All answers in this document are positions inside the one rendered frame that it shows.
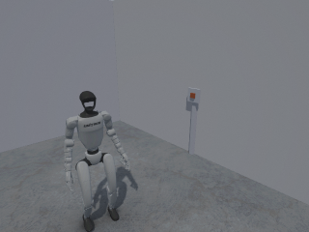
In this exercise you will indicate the right robot upper arm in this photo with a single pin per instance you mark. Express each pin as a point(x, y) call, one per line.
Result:
point(71, 123)

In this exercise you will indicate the panel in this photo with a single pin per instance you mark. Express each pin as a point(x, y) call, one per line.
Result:
point(194, 111)

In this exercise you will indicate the left robot shin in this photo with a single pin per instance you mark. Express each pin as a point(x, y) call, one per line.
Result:
point(112, 199)

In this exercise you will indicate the left robot hand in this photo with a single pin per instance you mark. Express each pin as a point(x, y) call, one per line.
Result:
point(126, 159)

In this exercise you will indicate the right robot hand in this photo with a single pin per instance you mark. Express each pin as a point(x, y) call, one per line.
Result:
point(67, 178)

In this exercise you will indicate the left robot upper arm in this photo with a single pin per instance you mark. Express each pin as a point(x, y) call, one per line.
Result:
point(108, 123)

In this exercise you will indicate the robot left forearm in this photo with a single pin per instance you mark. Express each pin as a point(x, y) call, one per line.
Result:
point(117, 143)

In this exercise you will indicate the robot right forearm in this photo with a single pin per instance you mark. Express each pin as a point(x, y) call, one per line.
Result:
point(67, 157)

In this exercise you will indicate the left robot foot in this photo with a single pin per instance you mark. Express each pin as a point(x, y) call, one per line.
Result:
point(113, 213)

